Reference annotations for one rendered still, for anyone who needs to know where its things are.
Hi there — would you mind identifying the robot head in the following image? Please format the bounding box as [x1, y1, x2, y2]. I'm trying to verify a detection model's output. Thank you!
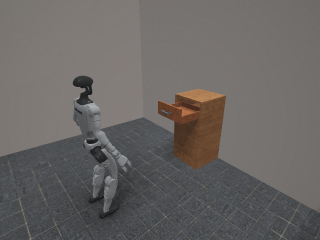
[73, 75, 93, 105]

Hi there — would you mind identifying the drawer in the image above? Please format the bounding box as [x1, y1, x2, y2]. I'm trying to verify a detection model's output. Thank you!
[158, 100, 200, 125]

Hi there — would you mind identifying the right robot upper arm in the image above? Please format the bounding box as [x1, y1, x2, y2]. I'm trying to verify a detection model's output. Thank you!
[87, 104, 102, 140]

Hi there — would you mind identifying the left robot upper arm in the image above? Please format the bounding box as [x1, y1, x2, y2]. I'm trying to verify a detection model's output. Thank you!
[73, 98, 79, 123]

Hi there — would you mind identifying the right robot forearm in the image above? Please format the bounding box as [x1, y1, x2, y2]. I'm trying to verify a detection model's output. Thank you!
[97, 131, 121, 159]

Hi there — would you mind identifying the robot right hand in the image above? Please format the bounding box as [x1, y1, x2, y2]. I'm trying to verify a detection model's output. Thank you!
[116, 155, 132, 173]

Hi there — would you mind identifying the robot right shin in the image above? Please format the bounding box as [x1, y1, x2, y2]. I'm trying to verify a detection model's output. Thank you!
[103, 179, 118, 212]

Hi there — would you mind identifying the handle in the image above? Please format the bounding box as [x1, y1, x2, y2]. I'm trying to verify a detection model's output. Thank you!
[160, 110, 171, 116]

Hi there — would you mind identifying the cabinet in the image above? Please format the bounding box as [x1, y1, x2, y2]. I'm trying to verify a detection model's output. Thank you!
[173, 89, 226, 170]

